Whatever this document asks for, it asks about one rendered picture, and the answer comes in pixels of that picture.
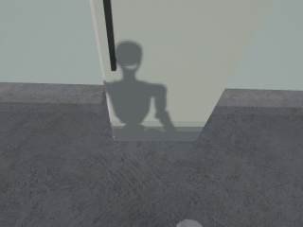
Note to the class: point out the handle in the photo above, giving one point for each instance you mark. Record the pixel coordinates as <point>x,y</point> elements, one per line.
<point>110,33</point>

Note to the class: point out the fridge door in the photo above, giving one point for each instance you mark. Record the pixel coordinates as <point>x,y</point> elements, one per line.
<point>174,59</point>

